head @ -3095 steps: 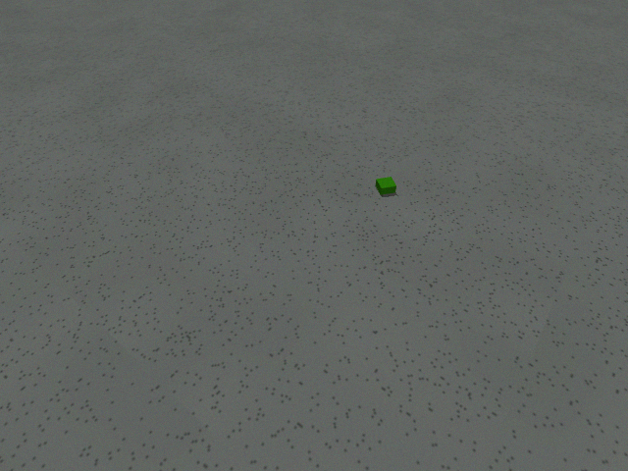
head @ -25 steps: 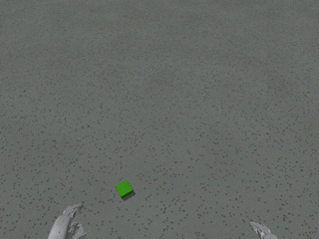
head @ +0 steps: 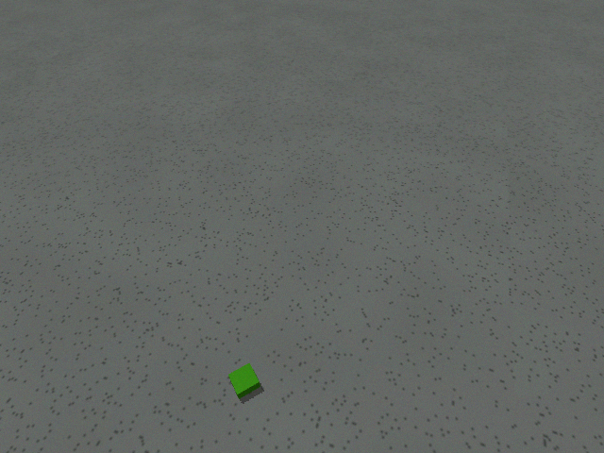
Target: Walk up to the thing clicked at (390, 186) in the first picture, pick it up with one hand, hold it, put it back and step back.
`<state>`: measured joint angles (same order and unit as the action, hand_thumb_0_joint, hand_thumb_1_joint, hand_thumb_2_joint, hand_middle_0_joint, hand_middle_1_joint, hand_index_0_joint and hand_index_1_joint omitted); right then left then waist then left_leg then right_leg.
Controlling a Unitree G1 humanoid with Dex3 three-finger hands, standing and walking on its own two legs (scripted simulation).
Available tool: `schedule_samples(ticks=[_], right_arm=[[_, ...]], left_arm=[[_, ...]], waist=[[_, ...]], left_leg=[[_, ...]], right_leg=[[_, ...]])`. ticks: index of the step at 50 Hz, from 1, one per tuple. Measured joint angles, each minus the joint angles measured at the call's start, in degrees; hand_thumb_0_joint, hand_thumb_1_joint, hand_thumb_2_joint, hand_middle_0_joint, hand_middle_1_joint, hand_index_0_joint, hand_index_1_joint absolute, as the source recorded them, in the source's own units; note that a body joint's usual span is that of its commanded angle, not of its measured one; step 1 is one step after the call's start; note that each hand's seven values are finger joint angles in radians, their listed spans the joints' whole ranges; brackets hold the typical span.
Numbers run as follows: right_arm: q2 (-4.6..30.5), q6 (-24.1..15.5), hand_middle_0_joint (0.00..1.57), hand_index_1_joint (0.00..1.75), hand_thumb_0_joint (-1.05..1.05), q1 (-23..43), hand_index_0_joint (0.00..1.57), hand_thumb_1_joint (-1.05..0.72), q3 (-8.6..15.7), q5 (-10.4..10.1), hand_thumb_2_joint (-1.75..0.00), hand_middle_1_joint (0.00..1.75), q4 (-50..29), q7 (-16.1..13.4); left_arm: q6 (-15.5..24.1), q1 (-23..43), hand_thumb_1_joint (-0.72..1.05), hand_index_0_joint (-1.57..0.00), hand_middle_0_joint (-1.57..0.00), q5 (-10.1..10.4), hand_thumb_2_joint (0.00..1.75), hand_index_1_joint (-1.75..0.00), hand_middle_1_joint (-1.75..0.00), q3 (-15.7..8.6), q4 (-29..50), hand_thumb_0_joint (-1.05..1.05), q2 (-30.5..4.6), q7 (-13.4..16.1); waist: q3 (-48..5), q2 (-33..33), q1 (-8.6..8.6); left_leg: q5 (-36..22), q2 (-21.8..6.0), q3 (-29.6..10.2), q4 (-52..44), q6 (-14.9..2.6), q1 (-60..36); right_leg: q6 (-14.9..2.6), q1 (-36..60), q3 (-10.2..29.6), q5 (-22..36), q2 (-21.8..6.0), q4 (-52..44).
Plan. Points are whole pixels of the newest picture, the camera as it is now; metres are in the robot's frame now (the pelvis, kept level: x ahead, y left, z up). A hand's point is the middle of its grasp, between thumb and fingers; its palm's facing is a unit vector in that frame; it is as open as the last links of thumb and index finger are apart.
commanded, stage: stand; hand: left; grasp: from above
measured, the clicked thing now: (244, 380) +0.50 +0.23 -0.75
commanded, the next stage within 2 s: step back in 1.84 s
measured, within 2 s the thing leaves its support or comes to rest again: neither
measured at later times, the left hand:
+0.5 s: hand out of the picture +0.06 +0.24 -0.15, palm faces +0.03 -0.94 -0.34, open 7.4 cm
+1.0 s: hand out of the picture +0.08 +0.23 -0.15, palm faces +0.02 -0.94 -0.33, open 7.3 cm
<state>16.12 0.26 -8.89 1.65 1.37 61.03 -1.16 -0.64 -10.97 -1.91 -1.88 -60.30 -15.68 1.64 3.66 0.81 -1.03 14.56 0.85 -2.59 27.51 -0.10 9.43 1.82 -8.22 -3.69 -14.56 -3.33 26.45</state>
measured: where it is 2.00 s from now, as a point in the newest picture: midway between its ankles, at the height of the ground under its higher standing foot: outside the picture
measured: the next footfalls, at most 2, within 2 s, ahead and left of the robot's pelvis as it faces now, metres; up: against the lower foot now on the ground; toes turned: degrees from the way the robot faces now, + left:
none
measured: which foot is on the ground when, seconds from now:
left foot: down 0.00-1.00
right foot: down 0.00-1.00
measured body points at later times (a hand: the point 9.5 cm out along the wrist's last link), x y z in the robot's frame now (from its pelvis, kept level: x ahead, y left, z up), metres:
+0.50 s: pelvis +0.00 -0.01 +0.01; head +0.01 -0.02 +0.46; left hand +0.06 +0.28 -0.13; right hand +0.07 -0.30 -0.14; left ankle +0.01 +0.12 -0.74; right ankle +0.00 -0.14 -0.74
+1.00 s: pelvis +0.01 -0.01 +0.01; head +0.02 -0.02 +0.46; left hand +0.08 +0.28 -0.13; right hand +0.08 -0.31 -0.13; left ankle +0.01 +0.12 -0.74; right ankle +0.00 -0.14 -0.74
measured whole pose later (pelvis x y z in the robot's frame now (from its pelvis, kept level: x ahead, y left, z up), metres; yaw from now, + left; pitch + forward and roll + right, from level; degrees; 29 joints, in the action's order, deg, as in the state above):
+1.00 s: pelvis +0.01 -0.01 +0.01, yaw +0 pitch -3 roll +0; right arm 18.6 0.0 -6.5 0.3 0.7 65.7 -0.8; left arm 0.3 -5.9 -1.1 -1.9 -66.5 -17.8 0.4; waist 3.4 0.9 -0.5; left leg 10.9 -0.5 -3.0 19.3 1.1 5.7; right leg 0.7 -4.6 -4.2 -11.2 -1.9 18.6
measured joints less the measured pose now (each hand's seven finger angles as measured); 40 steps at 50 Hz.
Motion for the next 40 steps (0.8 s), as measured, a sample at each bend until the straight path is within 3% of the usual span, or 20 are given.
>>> schedule_samples(ticks=[17,40], right_arm=[[1.37,-0.01,0.21,0.3,0.01,0.93,0.21,-0.9,-0.28,-0.31,-0.9,0.3,3.5,0.19],[2.09,-0.2,0.21,0.3,0.01,2.41,0.21,-0.9,-1.23,-0.57,-0.9,0.3,4.49,0.19]], left_arm=[[0.55,2.53,0.91,-0.21,-0.21,0.28,0.9,-0.3,-0.3,-0.2,-5.02,0.01,-1.71,-0.47],[0.84,4.96,0.91,-0.21,-0.21,0.72,0.9,-0.3,-0.3,0.05,-6.1,0.01,-1.7,-0.97]], waist=[[0.02,0.26,0.21],[-0.17,0.09,0.56]], left_leg=[[-2.85,-0.45,-0.25,-5.56,0.51,-2.84],[-3.57,-1.29,-0.32,-7.79,1.16,-3.85]], right_leg=[[-0.41,2.67,-0.35,2.57,0.5,-5.12],[-1.0,3.66,-0.45,3.39,1.36,-7.46]])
